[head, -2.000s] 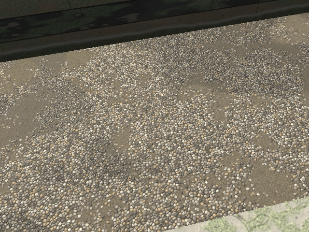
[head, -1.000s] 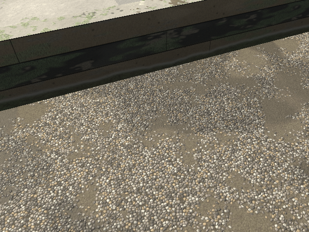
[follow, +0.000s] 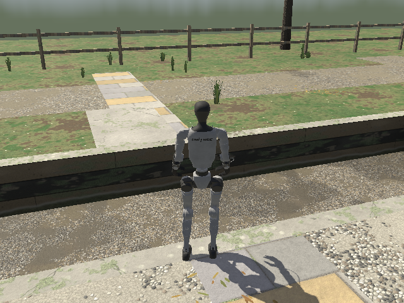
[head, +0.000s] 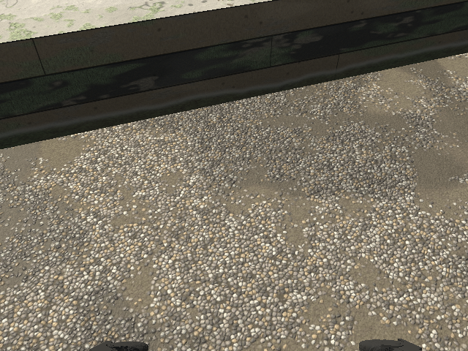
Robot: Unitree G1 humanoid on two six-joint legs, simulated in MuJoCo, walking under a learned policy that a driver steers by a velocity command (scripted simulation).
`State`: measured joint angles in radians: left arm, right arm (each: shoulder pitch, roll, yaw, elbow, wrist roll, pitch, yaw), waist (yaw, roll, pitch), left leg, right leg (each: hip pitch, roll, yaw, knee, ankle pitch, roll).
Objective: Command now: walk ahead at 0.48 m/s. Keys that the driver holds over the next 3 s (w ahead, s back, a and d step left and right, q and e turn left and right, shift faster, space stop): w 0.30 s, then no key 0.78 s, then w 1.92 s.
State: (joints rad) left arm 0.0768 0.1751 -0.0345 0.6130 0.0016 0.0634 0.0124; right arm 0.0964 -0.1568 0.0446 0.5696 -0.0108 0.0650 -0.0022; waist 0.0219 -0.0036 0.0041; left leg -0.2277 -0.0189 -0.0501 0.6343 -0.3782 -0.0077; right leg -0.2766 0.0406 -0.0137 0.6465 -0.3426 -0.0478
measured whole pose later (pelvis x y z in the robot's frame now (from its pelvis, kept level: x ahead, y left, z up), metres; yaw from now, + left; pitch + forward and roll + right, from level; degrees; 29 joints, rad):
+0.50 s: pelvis +0.00 +0.00 +0.00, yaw +0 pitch -1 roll +0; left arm 0.11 0.17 -0.05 0.62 0.01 0.05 0.00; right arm 0.13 -0.16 0.05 0.58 -0.02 0.06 0.00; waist 0.02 -0.01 -0.01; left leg -0.22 -0.02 -0.05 0.60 -0.36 -0.01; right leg -0.27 0.03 -0.02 0.62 -0.33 -0.04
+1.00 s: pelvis +0.02 +0.00 +0.02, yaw +0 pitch +0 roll +0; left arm 0.21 0.21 -0.05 0.72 0.02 0.05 -0.01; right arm 0.22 -0.21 0.06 0.63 -0.03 0.06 -0.01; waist 0.01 0.01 -0.01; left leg -0.09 -0.01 -0.06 0.31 -0.23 0.00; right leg -0.13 0.05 -0.01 0.30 -0.18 -0.05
